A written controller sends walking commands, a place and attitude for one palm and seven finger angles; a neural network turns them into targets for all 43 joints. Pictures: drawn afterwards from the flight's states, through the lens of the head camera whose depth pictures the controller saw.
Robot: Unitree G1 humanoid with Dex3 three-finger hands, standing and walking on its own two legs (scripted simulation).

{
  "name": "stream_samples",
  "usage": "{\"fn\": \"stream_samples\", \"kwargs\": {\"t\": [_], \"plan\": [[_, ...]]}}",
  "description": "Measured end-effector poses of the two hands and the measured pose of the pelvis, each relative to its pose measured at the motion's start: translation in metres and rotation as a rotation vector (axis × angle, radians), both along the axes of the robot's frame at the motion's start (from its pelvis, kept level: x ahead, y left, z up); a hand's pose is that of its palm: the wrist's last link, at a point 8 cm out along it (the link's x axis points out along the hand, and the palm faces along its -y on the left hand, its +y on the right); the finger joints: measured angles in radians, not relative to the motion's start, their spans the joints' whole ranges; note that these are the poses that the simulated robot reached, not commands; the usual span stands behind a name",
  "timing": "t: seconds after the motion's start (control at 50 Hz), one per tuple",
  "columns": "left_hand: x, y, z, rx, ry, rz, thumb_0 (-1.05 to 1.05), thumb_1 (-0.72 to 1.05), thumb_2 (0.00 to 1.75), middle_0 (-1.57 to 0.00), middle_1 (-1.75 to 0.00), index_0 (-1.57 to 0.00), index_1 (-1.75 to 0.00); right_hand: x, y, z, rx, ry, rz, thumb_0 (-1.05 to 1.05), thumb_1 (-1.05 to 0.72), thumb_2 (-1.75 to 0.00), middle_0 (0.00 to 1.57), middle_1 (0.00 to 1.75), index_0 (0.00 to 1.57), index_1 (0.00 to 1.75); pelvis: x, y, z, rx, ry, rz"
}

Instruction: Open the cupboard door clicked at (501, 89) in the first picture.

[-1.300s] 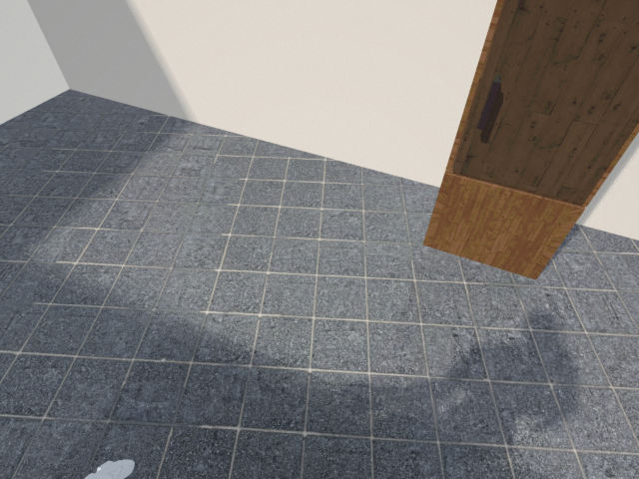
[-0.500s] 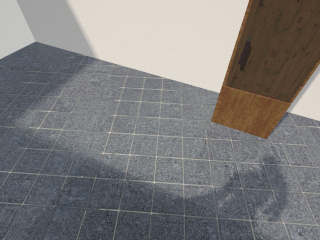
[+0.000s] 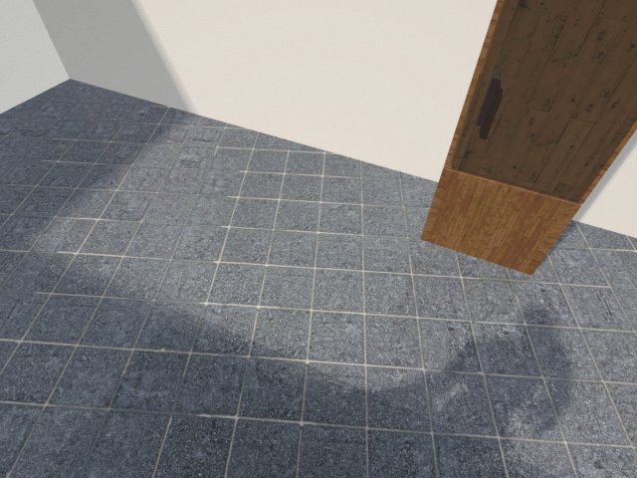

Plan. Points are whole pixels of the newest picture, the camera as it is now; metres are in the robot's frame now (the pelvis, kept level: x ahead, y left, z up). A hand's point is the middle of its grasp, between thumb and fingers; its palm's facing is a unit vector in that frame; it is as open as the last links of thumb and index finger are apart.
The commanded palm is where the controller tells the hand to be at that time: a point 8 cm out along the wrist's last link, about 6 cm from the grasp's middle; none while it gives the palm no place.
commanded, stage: look at it before walking up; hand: left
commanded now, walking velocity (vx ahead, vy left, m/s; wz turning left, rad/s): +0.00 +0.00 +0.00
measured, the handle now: (488, 98) +1.14 -0.44 -0.08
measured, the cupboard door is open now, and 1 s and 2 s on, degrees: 0 0 0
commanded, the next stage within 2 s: walk to a spot facing it in 0.14 s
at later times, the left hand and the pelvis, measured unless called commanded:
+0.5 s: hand out of the picture +0.07 +0.22 -0.17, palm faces -0.10 -0.95 -0.29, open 7.4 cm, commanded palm none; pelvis +0.00 -0.01 -0.01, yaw -6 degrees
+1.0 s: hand out of the picture +0.07 +0.15 -0.16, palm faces -0.26 -0.94 -0.24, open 7.4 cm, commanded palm none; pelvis +0.01 -0.03 +0.00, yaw -20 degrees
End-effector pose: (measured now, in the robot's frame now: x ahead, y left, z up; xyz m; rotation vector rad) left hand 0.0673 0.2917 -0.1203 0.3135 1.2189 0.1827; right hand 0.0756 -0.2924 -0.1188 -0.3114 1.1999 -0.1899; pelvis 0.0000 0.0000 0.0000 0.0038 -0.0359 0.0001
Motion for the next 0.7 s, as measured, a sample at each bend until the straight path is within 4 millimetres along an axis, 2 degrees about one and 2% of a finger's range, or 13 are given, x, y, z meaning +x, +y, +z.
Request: {"fn": "stream_samples", "kwargs": {"t": [0.32, 0.4, 0.48, 0.56, 0.66, 0.7], "plan": [[0.005, -0.002, 0.000, 0.004, 0.013, 0.000, 0.01, 0.90, 0.90, -0.21, -0.30, -0.20, -0.30, 0.006, -0.003, -0.001, -0.002, 0.005, -0.006, 0.01, -0.91, -0.89, 0.20, 0.30, 0.21, 0.30, 0.006, -0.003, 0.000, 0.000, 0.005, -0.012], [0.007, -0.009, -0.005, -0.002, 0.029, -0.011, 0.01, 0.91, 0.90, -0.21, -0.30, -0.20, -0.30, 0.003, 0.002, -0.005, 0.006, -0.017, -0.041, 0.01, -0.91, -0.89, 0.20, 0.30, 0.21, 0.30, 0.005, -0.003, -0.003, 0.002, 0.009, -0.049], [0.006, -0.024, -0.015, -0.031, 0.058, -0.046, 0.01, 0.91, 0.90, -0.20, -0.30, -0.20, -0.30, -0.010, 0.012, -0.014, 0.037, -0.026, -0.090, 0.00, -0.91, -0.89, 0.20, 0.30, 0.20, 0.30, 0.000, -0.004, -0.009, 0.011, 0.015, -0.091], [0.007, -0.042, -0.025, -0.054, 0.077, -0.081, 0.01, 0.91, 0.90, -0.20, -0.30, -0.20, -0.30, -0.031, 0.017, -0.028, 0.077, -0.015, -0.143, 0.00, -0.91, -0.89, 0.20, 0.30, 0.21, 0.30, -0.007, -0.010, -0.016, 0.032, 0.015, -0.140], [0.006, -0.070, -0.029, -0.051, 0.075, -0.123, 0.01, 0.91, 0.90, -0.20, -0.30, -0.20, -0.30, -0.057, 0.008, -0.053, 0.126, -0.001, -0.217, 0.01, -0.90, -0.89, 0.20, 0.30, 0.21, 0.30, -0.012, -0.027, -0.029, 0.033, 0.011, -0.204], [0.003, -0.079, -0.027, -0.047, 0.071, -0.133, 0.01, 0.91, 0.90, -0.21, -0.30, -0.20, -0.30, -0.065, 0.003, -0.056, 0.134, 0.017, -0.242, 0.01, -0.91, -0.89, 0.20, 0.30, 0.21, 0.30, -0.015, -0.031, -0.029, 0.028, 0.013, -0.207]]}}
